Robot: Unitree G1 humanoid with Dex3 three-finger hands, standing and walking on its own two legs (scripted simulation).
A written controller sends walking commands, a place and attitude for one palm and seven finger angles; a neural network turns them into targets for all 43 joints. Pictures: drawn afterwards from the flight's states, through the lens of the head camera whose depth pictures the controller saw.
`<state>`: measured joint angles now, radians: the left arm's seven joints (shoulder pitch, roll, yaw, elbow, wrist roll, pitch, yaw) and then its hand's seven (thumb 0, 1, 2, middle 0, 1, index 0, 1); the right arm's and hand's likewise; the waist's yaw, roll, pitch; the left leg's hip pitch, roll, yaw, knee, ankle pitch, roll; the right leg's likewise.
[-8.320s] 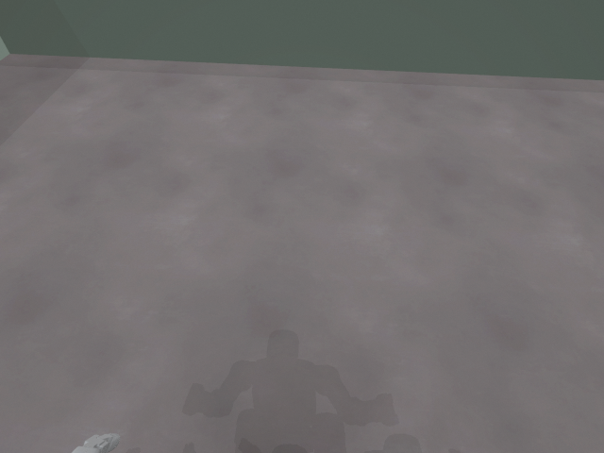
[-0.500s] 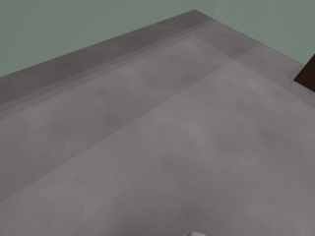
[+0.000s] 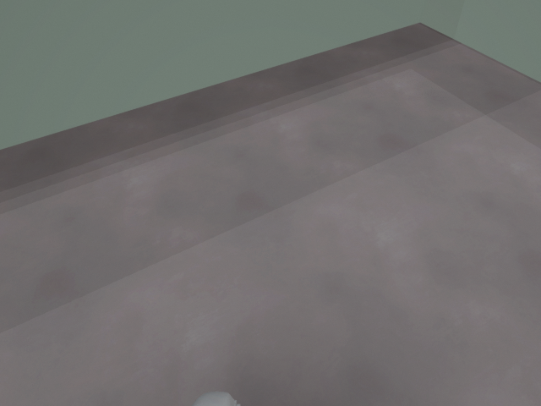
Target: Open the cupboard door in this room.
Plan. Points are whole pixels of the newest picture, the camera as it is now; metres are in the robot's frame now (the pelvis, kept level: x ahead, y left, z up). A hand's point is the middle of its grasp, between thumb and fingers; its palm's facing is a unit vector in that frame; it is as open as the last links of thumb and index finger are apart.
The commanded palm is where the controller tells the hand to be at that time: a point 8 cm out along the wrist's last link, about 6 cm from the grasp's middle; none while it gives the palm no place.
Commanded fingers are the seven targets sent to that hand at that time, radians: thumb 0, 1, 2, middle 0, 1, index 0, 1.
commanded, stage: turn or walk to find it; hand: left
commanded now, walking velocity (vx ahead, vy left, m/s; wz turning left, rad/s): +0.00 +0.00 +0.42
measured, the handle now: out of the picture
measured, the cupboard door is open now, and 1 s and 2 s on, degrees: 0 0 0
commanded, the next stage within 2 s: none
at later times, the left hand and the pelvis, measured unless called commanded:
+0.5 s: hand out of the picture +0.04 +0.25 -0.16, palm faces +0.21 -0.94 -0.26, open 7.4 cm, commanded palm none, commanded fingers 0.00 0.90 0.90 -0.20 -0.30 -0.20 -0.30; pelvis -0.01 +0.02 +0.00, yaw +11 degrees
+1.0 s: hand out of the picture -0.09 +0.22 -0.19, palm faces +0.46 -0.86 -0.22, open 7.4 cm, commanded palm none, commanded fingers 0.00 0.90 0.90 -0.20 -0.30 -0.20 -0.30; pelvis -0.03 +0.02 -0.01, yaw +25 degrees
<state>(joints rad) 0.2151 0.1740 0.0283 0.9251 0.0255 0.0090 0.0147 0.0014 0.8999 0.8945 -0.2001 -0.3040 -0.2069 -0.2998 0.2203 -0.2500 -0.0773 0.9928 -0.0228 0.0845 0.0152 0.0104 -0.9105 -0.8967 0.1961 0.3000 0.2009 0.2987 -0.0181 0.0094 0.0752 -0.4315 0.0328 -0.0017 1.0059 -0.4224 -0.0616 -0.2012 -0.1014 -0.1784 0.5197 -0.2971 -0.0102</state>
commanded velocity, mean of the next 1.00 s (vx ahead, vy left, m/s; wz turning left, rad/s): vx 0.00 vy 0.00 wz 0.42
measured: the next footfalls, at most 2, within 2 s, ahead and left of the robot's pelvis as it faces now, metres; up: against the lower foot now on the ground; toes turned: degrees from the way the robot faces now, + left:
left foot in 0.14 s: +0.02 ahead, +0.15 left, +0.00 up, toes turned +8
right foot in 0.54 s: +0.04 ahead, -0.09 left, +0.00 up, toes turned +8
